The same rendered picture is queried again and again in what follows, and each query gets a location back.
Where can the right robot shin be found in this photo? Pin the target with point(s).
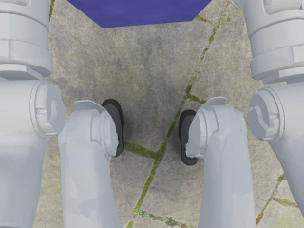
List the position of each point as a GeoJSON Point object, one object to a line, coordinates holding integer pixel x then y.
{"type": "Point", "coordinates": [191, 150]}

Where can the carton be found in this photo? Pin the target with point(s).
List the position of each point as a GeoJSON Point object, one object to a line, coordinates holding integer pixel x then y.
{"type": "Point", "coordinates": [126, 13]}

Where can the robot right upper arm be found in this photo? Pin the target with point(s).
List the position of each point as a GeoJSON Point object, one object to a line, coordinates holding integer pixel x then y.
{"type": "Point", "coordinates": [276, 115]}

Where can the robot right forearm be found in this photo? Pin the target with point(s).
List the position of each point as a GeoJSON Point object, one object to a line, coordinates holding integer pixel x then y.
{"type": "Point", "coordinates": [275, 29]}

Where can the robot left foot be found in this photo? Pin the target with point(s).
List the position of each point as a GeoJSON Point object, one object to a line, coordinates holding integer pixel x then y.
{"type": "Point", "coordinates": [115, 111]}

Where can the robot left upper arm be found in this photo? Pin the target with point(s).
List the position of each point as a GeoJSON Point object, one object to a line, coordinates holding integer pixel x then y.
{"type": "Point", "coordinates": [31, 112]}

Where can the robot left forearm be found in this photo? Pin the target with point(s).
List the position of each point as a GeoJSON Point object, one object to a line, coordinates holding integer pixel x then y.
{"type": "Point", "coordinates": [24, 40]}

